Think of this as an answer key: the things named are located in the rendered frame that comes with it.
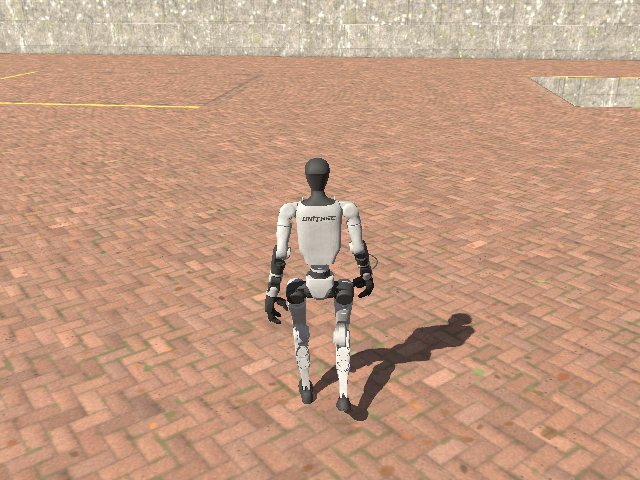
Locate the robot left forearm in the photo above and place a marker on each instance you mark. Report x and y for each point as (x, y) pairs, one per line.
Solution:
(276, 274)

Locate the robot right upper arm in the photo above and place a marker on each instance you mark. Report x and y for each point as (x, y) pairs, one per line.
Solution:
(350, 211)

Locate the robot left hand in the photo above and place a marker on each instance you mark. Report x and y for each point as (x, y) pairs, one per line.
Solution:
(269, 308)

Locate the robot left thigh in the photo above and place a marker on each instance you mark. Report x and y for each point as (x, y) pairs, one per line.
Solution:
(296, 297)

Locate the robot right forearm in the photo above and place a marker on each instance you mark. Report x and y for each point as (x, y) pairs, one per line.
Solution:
(364, 264)

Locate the robot right foot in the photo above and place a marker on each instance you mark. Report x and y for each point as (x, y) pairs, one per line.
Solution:
(343, 404)

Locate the robot left upper arm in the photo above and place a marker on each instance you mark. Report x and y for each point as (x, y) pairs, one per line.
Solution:
(286, 213)

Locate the robot right hand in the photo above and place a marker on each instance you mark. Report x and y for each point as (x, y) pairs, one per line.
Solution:
(359, 282)

